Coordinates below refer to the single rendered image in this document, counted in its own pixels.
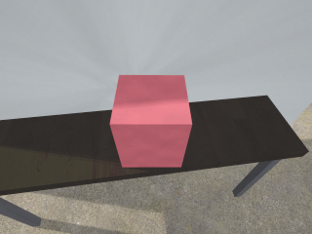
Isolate table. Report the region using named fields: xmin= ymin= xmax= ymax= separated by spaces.
xmin=0 ymin=95 xmax=309 ymax=227

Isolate carton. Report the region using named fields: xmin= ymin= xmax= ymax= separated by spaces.
xmin=109 ymin=75 xmax=192 ymax=168

